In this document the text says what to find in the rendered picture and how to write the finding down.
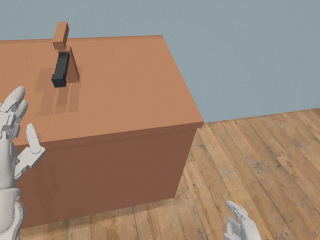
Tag tap lever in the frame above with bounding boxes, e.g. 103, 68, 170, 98
51, 52, 70, 88

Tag robot left forearm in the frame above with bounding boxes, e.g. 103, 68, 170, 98
0, 188, 26, 240

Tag right robot hand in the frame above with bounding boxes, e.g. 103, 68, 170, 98
224, 200, 262, 240

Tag counter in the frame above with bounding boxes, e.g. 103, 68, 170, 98
0, 22, 204, 229

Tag left robot hand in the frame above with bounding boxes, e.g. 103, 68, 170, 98
0, 86, 46, 190

